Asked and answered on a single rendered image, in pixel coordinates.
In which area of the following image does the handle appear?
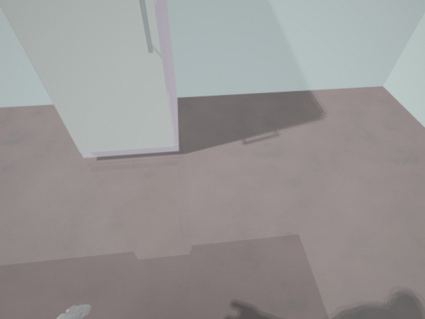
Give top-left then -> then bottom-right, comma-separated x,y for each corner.
139,0 -> 153,53

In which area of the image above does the left robot hand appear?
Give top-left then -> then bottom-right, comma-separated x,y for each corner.
57,304 -> 91,319

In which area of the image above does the fridge door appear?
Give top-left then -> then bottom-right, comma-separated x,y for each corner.
0,0 -> 175,153

